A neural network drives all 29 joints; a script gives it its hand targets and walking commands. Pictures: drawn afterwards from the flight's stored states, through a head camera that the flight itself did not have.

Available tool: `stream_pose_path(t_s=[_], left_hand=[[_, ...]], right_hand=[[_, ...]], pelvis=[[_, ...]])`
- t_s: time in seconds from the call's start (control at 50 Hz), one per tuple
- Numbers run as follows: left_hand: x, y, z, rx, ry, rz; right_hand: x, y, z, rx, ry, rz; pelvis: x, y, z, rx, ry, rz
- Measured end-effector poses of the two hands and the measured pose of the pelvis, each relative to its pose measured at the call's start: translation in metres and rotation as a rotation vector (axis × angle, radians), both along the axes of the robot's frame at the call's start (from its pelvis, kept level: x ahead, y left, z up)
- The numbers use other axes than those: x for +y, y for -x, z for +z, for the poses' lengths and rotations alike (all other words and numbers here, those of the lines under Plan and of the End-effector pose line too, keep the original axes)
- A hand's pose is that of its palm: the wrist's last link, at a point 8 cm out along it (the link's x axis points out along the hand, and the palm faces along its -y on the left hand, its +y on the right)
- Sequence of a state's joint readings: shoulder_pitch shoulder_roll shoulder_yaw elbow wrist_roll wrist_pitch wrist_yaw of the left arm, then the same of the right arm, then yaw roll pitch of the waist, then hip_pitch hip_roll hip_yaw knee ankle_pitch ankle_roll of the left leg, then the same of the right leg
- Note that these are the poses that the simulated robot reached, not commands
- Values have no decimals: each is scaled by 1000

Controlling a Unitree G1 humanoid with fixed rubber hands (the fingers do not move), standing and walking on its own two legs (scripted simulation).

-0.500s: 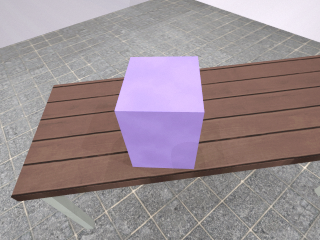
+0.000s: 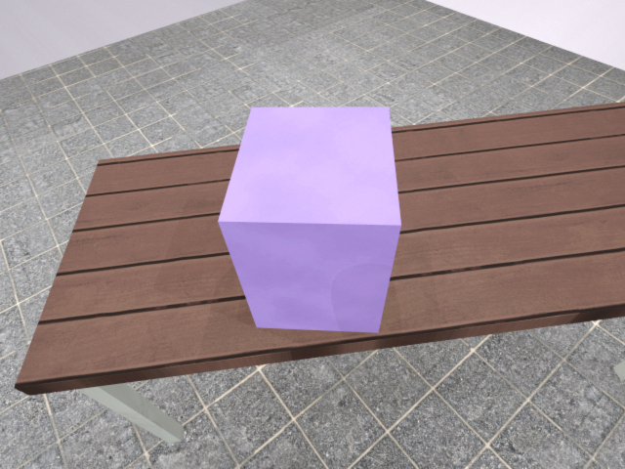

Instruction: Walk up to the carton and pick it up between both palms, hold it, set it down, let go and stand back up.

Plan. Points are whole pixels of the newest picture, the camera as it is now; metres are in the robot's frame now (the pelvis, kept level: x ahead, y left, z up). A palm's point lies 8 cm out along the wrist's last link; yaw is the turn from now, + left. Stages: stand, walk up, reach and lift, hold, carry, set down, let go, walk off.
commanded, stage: stand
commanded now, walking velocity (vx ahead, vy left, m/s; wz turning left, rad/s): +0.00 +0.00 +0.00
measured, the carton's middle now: (317, 225) +0.47 +0.01 +0.01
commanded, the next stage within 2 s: none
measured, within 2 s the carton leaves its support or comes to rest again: neither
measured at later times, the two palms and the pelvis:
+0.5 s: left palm out of the picture +0.08 +0.27 -0.12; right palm out of the picture +0.05 -0.28 -0.13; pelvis +0.01 +0.00 +0.00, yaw +0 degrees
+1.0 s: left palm out of the picture +0.08 +0.28 -0.12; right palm out of the picture +0.03 -0.27 -0.13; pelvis +0.00 +0.01 +0.00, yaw -1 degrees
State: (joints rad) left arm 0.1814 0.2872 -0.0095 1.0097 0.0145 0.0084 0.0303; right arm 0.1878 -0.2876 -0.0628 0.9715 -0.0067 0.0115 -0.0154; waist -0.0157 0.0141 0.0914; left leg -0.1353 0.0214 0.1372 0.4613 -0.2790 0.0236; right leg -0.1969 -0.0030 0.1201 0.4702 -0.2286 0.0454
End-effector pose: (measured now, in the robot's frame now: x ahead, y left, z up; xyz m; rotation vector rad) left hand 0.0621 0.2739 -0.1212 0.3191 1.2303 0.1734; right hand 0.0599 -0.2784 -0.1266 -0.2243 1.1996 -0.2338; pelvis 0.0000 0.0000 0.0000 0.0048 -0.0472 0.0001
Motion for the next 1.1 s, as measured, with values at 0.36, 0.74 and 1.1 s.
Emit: stream_pose_path(t_s=[0.36,0.74,1.1], left_hand=[[-11,-2,-5,24,31,5],[-6,-28,0,-38,14,-22],[8,-11,-4,5,13,-6]], right_hand=[[-10,8,3,45,17,-25],[-7,29,-1,72,15,-47],[5,27,1,71,11,-42]], pelvis=[[-3,-6,2,-6,2,-8],[1,-6,0,-8,5,-8],[9,-4,1,-6,7,-8]])
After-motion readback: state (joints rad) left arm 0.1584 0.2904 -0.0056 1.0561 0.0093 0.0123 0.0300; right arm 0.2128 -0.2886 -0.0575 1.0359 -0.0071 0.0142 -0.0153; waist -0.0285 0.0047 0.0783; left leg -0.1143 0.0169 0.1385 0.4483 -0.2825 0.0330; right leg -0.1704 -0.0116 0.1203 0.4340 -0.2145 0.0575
